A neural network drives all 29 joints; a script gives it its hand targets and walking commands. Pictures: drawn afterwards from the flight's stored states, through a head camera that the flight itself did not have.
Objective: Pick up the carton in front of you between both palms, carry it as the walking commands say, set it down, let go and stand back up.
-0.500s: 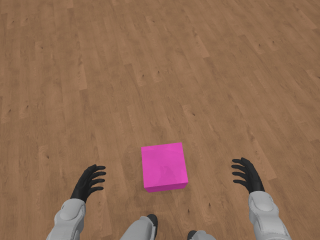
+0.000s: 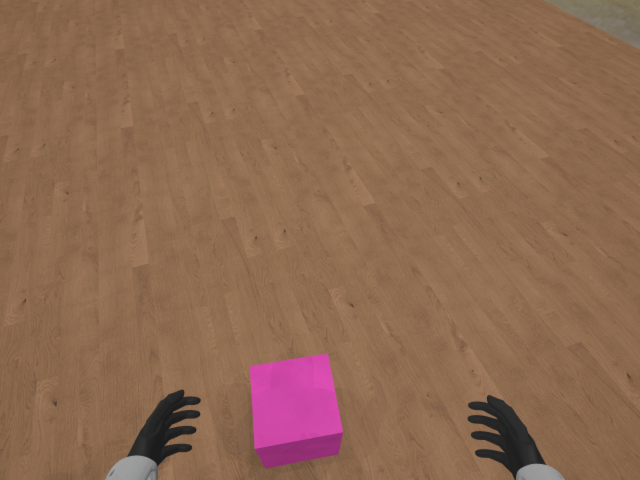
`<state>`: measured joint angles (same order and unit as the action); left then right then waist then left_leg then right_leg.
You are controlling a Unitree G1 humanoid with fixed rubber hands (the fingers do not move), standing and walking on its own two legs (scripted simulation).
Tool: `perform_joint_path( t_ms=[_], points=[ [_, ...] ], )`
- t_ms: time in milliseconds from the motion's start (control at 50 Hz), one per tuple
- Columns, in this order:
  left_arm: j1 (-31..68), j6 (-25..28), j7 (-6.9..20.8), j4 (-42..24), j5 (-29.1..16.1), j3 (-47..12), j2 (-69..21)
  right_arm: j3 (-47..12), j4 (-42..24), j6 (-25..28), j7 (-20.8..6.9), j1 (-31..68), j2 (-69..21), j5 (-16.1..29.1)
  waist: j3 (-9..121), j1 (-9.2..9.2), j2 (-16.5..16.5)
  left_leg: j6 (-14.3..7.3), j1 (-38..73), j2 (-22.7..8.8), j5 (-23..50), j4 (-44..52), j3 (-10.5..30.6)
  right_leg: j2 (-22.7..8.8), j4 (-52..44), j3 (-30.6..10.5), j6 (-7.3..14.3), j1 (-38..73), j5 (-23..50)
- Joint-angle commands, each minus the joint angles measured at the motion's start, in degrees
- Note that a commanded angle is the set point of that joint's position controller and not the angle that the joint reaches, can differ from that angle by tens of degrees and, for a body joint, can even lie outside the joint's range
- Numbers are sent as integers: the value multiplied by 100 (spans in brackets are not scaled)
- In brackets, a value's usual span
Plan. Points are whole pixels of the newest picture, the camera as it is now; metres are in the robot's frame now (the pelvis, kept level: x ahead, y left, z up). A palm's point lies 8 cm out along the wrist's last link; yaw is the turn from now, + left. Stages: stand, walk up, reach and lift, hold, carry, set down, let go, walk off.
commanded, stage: let go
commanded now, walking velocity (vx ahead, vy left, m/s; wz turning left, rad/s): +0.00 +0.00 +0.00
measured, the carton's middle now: (296, 412) +0.38 +0.08 -0.65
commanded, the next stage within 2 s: stand in 0.18 s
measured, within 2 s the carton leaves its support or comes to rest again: neither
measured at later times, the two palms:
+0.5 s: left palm out of the picture +0.14 +0.31 -0.10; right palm out of the picture +0.13 -0.26 -0.07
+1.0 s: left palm out of the picture +0.12 +0.33 -0.10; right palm out of the picture +0.11 -0.26 -0.09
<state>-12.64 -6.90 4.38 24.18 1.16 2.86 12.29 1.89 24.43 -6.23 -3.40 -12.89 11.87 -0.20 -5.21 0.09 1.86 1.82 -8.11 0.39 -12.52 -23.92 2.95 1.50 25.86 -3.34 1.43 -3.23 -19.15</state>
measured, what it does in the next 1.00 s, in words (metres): stands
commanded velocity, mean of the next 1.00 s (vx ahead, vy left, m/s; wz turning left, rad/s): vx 0.00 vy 0.00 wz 0.00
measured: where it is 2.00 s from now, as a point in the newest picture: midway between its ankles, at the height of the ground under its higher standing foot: outside the picture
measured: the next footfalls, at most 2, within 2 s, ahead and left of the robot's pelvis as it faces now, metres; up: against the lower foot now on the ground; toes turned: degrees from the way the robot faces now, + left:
none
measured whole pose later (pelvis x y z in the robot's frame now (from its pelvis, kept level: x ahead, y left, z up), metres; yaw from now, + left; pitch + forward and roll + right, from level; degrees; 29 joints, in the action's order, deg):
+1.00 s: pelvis +0.00 +0.04 +0.00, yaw -2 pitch -1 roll +0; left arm -11.6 -0.1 -1.6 46.6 1.8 0.9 21.2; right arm 1.8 51.7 0.2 1.1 -8.0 19.2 -1.8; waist -1.0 0.2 2.1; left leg -1.1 -11.3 1.3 -14.3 -27.0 0.4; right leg -0.1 24.3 -4.9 -1.6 -4.8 -18.1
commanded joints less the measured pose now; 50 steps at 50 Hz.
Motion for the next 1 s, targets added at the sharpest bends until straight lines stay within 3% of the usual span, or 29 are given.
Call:
perform_joint_path(
  t_ms=[0,20,40,160,180,220,260,320,420,560,740,980],
  points=[
    [109,35,-19,-544,21,212,629,155,-555,35,12,271,414,-39,313,-59,56,-68,1221,404,1371,-96,-386,-80,-680,113,-321,-1125,1813],
    [246,-263,-164,-850,118,269,825,185,-175,187,132,-48,420,25,644,-7,-93,-21,985,543,1311,-253,-411,-47,-439,126,-338,-798,2425],
    [134,-328,-228,-748,74,186,758,143,-270,215,181,13,448,26,662,34,38,-51,904,529,1302,-274,-390,-39,-354,115,-366,-758,2620],
    [122,-436,-338,-811,-35,59,637,117,-323,211,223,185,483,45,554,-56,13,-37,684,457,1381,-240,-356,18,-356,196,-299,-812,2238],
    [270,-53,-545,-52,48,261,1320,247,571,301,398,264,1122,-336,354,-150,585,-49,-117,-177,1136,-404,-105,-278,-315,73,-379,-1129,1225],
    [187,245,-584,78,127,199,1202,297,730,426,478,198,1223,-335,424,-1,270,-110,-224,-210,435,-331,-9,-331,-396,-182,-277,-1183,273],
    [273,404,-560,205,149,175,1133,277,923,540,475,329,1213,-307,409,11,-78,-158,-412,-277,-83,-168,130,-317,-294,-220,-200,-1176,17],
    [224,537,-511,469,142,166,1206,281,1124,627,429,548,1252,-253,608,-44,-329,-226,-474,-380,195,-89,272,-321,-130,-196,-187,-925,488],
    [154,643,-554,836,123,152,1366,315,1427,671,456,520,1372,-230,826,4,-379,-260,-175,-439,1122,-203,293,-382,-106,-256,-194,-771,1173],
    [77,695,-597,1264,102,92,1497,300,1767,686,491,506,1550,-209,883,20,-332,-300,79,-493,1681,-228,317,-431,-116,-266,-193,-688,1539],
    [119,719,-622,1608,83,36,1587,238,2096,700,493,590,1630,-181,789,10,-197,-315,153,-520,1758,-154,322,-507,-239,-317,-176,-630,1643],
    [211,757,-614,1987,62,-9,1708,186,2477,714,464,694,1707,-154,625,15,-172,-328,169,-542,1287,68,330,-592,-514,-390,-128,-608,1409]
  ],
)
